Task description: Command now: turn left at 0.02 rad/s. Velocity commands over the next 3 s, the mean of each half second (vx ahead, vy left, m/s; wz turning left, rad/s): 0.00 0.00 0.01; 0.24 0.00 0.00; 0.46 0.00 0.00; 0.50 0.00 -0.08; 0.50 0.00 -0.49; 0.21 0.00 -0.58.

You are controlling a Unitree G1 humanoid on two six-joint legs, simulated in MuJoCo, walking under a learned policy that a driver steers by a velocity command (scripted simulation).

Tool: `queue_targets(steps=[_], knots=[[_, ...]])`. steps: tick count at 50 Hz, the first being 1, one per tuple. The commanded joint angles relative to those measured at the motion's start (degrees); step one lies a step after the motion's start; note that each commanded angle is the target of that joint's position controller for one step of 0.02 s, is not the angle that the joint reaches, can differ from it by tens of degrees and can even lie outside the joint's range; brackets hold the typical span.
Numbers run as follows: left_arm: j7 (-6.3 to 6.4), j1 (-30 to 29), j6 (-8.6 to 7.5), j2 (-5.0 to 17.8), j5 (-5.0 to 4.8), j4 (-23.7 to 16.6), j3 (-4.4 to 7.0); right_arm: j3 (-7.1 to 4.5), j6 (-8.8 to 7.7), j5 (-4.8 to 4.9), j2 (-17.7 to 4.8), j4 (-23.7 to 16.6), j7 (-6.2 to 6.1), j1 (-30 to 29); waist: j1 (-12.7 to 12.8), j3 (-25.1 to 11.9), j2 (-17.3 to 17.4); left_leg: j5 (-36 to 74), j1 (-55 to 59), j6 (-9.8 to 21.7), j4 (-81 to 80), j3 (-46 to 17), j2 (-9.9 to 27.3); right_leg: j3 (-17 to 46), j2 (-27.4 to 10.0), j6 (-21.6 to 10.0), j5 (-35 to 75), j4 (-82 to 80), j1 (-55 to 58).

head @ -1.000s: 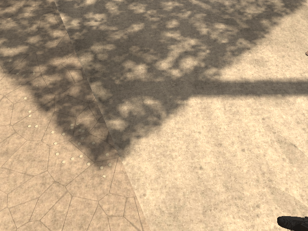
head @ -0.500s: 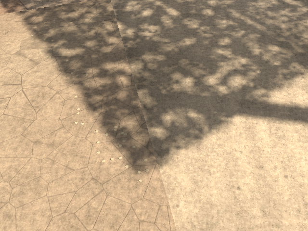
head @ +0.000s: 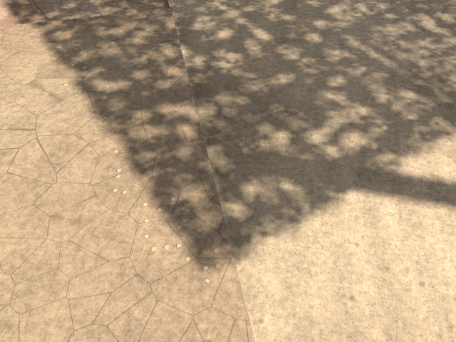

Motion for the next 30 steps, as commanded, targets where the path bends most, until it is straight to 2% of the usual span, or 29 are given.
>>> queue_targets(steps=[1, 11, 28, 29, 30], knots=[[0.32, -1.6, -0.96, 5.2, -0.11, -3.4, 1.34, -1.67, -0.84, 0.04, -5.8, -4.4, -0.30, -1.1, -0.3, -3.6, 0.2, 8.6, 3.1, 2.2, -5.1, -5.7, 4.6, 3.9, -2.8, -0.9, 5.7, -4.7, -1.2], [1.18, 0.3, -0.84, 5.1, -0.30, -1.0, 1.52, -1.60, -0.94, 0.18, -4.8, -3.9, -0.62, -0.7, 0.0, -3.1, 0.1, 9.9, 3.1, 2.2, -5.0, -4.9, 3.9, 4.1, -2.8, -0.7, 6.3, -4.6, -0.8], [1.97, 2.0, -0.47, 4.8, -0.55, 2.9, 1.83, -1.77, -1.24, 0.38, -4.5, -1.9, -1.21, 1.0, 0.1, -2.1, -0.2, 10.0, 2.9, 2.0, -5.2, -4.0, 3.3, 4.4, -2.6, -0.9, 6.4, -5.0, -0.4], [1.90, 3.5, -0.44, 3.8, -0.44, 3.9, 1.59, -1.50, -1.18, 0.32, -3.5, -0.9, -1.19, 2.4, 0.3, -3.7, -0.1, 4.3, 3.7, 1.9, -5.7, -3.4, 2.8, 4.0, -2.2, -1.0, 1.0, -5.9, 0.2], [1.89, 4.4, -0.38, 4.4, -0.77, 4.7, 1.82, -1.65, -1.07, 0.53, -3.9, -0.5, -1.20, 2.8, 0.3, -2.1, -0.6, -5.2, 2.3, 2.1, -5.4, -2.5, 1.6, 3.9, -1.7, -1.7, -6.7, -6.2, -1.0]])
